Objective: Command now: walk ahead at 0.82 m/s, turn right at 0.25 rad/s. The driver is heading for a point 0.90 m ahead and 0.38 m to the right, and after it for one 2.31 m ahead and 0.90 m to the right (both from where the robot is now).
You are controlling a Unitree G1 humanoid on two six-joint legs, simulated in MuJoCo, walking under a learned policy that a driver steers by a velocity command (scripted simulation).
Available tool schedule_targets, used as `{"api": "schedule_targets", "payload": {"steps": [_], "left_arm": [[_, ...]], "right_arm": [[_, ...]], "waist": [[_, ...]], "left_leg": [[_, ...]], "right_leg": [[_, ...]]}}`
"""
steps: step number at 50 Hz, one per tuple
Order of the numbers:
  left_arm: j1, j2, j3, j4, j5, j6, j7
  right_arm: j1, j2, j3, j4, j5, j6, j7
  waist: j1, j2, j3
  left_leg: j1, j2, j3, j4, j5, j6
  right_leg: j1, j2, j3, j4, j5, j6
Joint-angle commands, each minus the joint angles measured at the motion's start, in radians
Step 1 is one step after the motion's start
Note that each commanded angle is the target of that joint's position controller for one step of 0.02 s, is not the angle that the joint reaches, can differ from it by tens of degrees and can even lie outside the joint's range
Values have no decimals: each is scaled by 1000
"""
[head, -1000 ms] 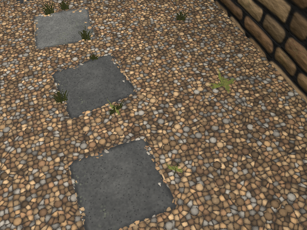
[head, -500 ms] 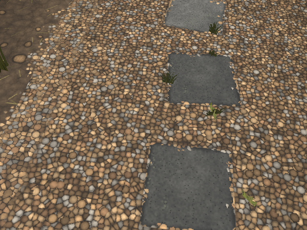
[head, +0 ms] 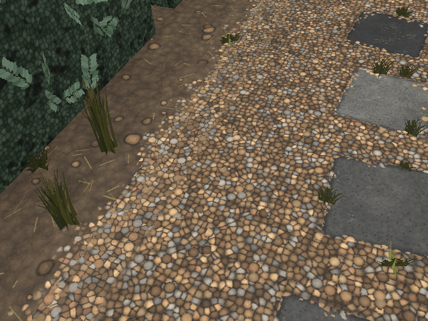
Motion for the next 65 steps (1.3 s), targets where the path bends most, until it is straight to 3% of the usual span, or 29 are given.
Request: {"api": "schedule_targets", "payload": {"steps": [1, 7, 10, 11, 12, 13, 14, 16, 22, 27, 29, 32, 33, 34, 35, 36, 39, 42, 45, 48, 51, 53, 54, 55, 56, 57, 59, 60, 65], "left_arm": [[33, 135, 31, -22, -15, -16, 9], [84, 168, 51, 32, -15, -1, 21], [30, 202, 60, 36, -25, -8, 18], [0, 211, 63, 27, -33, -17, 10], [-25, 157, 49, 0, -37, -32, 5], [26, 18, 16, -46, -58, -30, 12], [-8, 77, 19, -47, -45, -7, 16], [-94, 92, 26, -38, -11, 14, -5], [-270, 26, 2, -112, 9, 68, -55], [-473, 30, -30, -205, 4, 61, -86], [-483, 38, -35, -206, -1, 60, -86], [-148, 133, 1, -112, -3, 58, -56], [82, 188, 33, -37, -2, 53, -35], [85, 237, 63, -7, -10, 60, -4], [-35, 352, 80, -56, 11, 78, 7], [11, 359, 93, -85, 4, 85, 9], [-85, 241, 67, -59, -5, 53, 31], [-118, 186, 42, -62, -18, 10, 28], [-103, 193, 49, -55, -16, -9, 21], [-52, 212, 62, -36, -29, -14, 12], [8, 202, 54, 10, -32, -25, 22], [2, 263, 63, 24, -1, -23, 28], [-52, 266, 64, 23, 19, -13, 30], [-88, 205, 49, 15, 33, -15, 36], [50, 32, 7, -40, -17, -26, 20], [20, 80, -8, -35, 5, -40, 22], [-173, 139, -9, -69, 26, -38, 16], [-244, 131, -12, -98, 41, -36, 12], [-373, 70, -60, -203, 58, -15, -12]], "right_arm": [[-158, -74, -10, -123, -6, -24, 16], [-306, -40, 22, -167, 27, -34, 20], [-102, -97, -5, -104, 32, -44, -15], [67, -145, -29, -52, 22, -48, -37], [268, -226, -60, -30, 7, -49, -64], [303, -297, -70, -24, -17, -44, -71], [185, -240, -64, -33, -2, -34, -74], [108, -104, -33, -19, 9, -38, -65], [169, -22, -13, 86, 42, -83, -46], [165, -58, -18, 138, 38, -99, -55], [211, -114, -27, 156, 37, -97, -63], [158, -219, -53, 135, 29, -54, -84], [112, -218, -53, 112, 24, -41, -79], [128, -154, -43, 120, 11, -39, -56], [201, -44, -12, 31, 16, -54, -47], [107, -115, -14, -39, 29, -79, -51], [43, -118, 0, -29, 9, -85, -53], [58, -87, 9, -30, -17, -23, -46], [-149, -38, 30, -114, 6, -21, -30], [-218, -36, 35, -132, 35, -29, -23], [-192, -60, 25, -108, 29, -41, -25], [-4, -138, -14, -47, 35, -42, -43], [199, -168, -33, 11, 45, -39, -58], [409, -218, -55, 62, 39, -36, -77], [402, -330, -83, 82, 4, -40, -71], [304, -234, -71, 78, 33, -32, -43], [173, -131, -58, 72, 47, -37, -24], [202, -99, -46, 101, 46, -39, -23], [270, -111, -48, 172, 58, -59, -38]], "waist": [[2, -196, 126], [32, -212, 125], [-92, -171, 18], [-182, -105, -83], [-278, 1, -225], [-224, 239, -317], [-174, 176, -201], [-135, 19, -1], [-77, 44, 143], [-58, -21, 219], [-49, -14, 173], [148, 67, -37], [238, 46, -135], [177, -100, -100], [12, -301, -134], [85, -179, -274], [-51, 35, 65], [-123, 32, 119], [-75, -17, 178], [-16, -71, 124], [0, -80, 73], [-97, -116, -43], [-221, -118, -112], [-317, -76, -193], [-178, 330, -262], [-154, 244, -199], [-124, -41, -20], [-115, -78, 35], [-62, -7, 138]], "left_leg": [[-273, 70, 19, -66, 77, -53], [-35, 5, 92, -422, 125, -78], [369, -33, 91, -524, 139, -39], [617, 6, 64, -518, 125, -17], [853, 226, -147, -562, -199, 18], [942, 496, -620, -761, -644, 60], [774, 499, -744, -824, -677, 86], [572, 399, -408, -815, -347, 76], [466, 309, 26, -898, 183, 33], [384, 231, 302, -960, 589, -12], [449, 235, 341, -873, 1081, -31], [494, 298, 315, -403, 1478, -28], [358, 293, 293, -96, 1330, -13], [104, 146, 280, 268, 361, -26], [-261, 26, 207, 632, -211, -74], [-390, 29, -1, 659, -127, -66], [-291, 148, -18, 368, -37, -75], [-130, 188, 5, 153, -94, -123], [-59, 167, 55, -133, 171, -135], [61, 107, 64, -355, 414, -103], [130, 72, 91, -498, 460, -37], [258, 0, 120, -477, 246, 9], [423, 1, 139, -497, 173, 27], [651, 99, 31, -431, -21, 55], [858, 367, -603, -612, -264, 217], [822, 370, -905, -788, -340, 246], [589, 294, -618, -775, -184, 234], [498, 237, -518, -779, -85, 207], [280, 162, -399, -890, 90, 242]], "right_leg": [[106, -200, 380, -309, -172, -161], [35, -181, 322, -291, 140, -171], [-57, -168, 273, -79, 576, -115], [-157, -108, 218, 156, 628, -87], [-317, -39, 152, 470, 382, -70], [-528, 47, 70, 749, -218, -62], [-605, -18, 44, 867, -108, -70], [-602, -108, 16, 838, 16, -63], [-698, -166, -27, 815, 139, -38], [-534, -115, -195, 452, 306, -75], [-382, -29, -282, 360, 310, -114], [-8, 62, -252, 335, 168, -176], [276, 69, -179, 262, 140, -213], [439, 6, -55, 219, 53, -235], [598, -221, 424, 163, 165, -353], [670, -291, 685, -56, -47, -445], [194, -209, 526, -208, 28, -336], [-101, -100, 358, -239, 142, -321], [-232, -22, 295, -278, 236, -281], [-151, -27, 300, -255, 450, -221], [82, -83, 262, -208, 716, -174], [244, -121, 227, 32, 1082, -135], [205, -104, 173, 281, 1106, -116], [25, -60, 121, 636, 907, -99], [-358, 156, 68, 1046, -6, -30], [-520, 119, 101, 1052, -114, -60], [-524, -19, 54, 939, 33, -52], [-504, -42, 43, 866, 28, -43], [-496, -103, -20, 533, 6, 48]]}}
